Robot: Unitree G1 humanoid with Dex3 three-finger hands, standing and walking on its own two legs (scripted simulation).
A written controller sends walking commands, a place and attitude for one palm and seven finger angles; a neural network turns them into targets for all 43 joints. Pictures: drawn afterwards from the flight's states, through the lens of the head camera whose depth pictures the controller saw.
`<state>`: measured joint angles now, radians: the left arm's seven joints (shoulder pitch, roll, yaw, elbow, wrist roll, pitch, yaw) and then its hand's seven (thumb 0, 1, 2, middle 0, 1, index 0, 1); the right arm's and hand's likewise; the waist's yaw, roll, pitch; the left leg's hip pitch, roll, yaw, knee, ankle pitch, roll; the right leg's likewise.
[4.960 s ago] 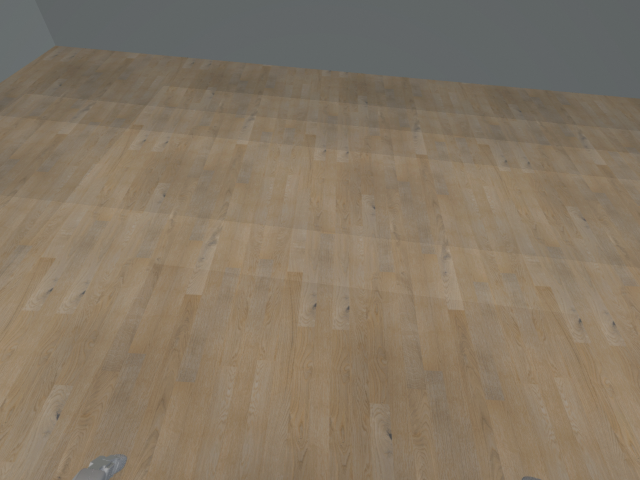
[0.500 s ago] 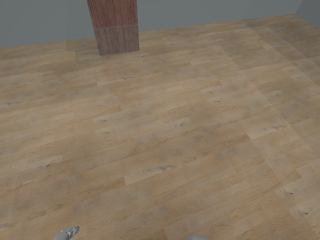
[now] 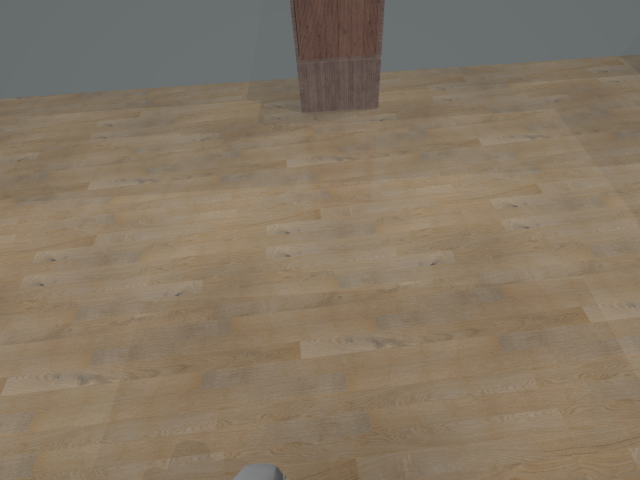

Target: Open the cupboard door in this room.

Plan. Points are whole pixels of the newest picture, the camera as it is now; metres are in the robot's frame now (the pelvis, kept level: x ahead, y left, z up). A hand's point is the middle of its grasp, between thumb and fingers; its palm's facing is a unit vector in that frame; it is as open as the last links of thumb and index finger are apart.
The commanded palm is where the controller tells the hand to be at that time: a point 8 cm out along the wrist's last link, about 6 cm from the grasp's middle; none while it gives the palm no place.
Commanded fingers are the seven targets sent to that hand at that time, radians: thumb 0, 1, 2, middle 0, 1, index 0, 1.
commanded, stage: turn or walk to find it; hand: left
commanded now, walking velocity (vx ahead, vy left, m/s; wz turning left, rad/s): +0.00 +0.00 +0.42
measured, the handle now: out of the picture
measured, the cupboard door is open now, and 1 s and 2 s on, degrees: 0 0 0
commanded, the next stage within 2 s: stand and wait in 0.96 s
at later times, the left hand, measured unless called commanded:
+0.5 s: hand out of the picture -0.02 +0.29 -0.17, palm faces +0.26 -0.94 -0.24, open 7.4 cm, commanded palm none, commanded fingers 0.00 0.90 0.90 -0.20 -0.30 -0.20 -0.30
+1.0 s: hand out of the picture -0.05 +0.21 -0.15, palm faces +0.41 -0.87 -0.27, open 7.4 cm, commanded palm none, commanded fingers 0.00 0.90 0.90 -0.20 -0.30 -0.20 -0.30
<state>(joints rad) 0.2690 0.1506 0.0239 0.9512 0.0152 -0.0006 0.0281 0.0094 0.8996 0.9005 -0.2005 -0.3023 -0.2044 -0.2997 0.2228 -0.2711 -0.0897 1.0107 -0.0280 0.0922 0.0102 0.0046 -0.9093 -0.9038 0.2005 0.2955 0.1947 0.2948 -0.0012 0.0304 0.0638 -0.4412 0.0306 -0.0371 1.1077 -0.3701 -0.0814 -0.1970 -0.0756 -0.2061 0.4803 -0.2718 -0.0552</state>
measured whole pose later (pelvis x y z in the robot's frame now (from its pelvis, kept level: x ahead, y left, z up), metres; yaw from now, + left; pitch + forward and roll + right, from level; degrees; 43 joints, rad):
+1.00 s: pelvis -0.06 +0.00 +0.00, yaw +25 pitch -1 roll +2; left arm 0.19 0.16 0.02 0.93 0.01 0.02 0.03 0.01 0.90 0.90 -0.20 -0.30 -0.20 -0.30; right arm 0.29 -0.26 -0.10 1.00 -0.03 0.08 0.01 0.01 -0.91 -0.90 0.20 0.30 0.20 0.29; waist -0.04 0.05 0.04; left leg -0.50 0.00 -0.04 1.17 -0.33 -0.06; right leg -0.19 -0.06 -0.14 0.48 -0.26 -0.03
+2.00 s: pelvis -0.12 +0.02 -0.01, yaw +33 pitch +1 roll +1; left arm 0.20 0.21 0.06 1.03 0.01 0.04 0.03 0.01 0.91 0.90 -0.20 -0.30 -0.20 -0.30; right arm 0.31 -0.16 -0.04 1.07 -0.03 0.04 -0.01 0.00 -0.91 -0.90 0.20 0.30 0.20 0.30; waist -0.02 -0.02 0.07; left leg -0.31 -0.04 -0.02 0.55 -0.26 0.02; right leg -0.31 -0.08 -0.09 0.62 -0.34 0.03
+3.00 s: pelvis -0.12 +0.00 -0.01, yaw +59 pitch +0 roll +1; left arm 0.10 0.20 0.04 0.90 0.00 0.02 0.02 0.01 0.90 0.90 -0.20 -0.30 -0.20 -0.30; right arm 0.25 -0.22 -0.06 0.98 -0.03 0.05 0.00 0.00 -0.90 -0.90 0.21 0.30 0.20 0.30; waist -0.04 0.04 0.07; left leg -0.29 -0.03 -0.07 0.57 -0.27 -0.01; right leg -0.27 -0.03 -0.06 0.58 -0.30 0.03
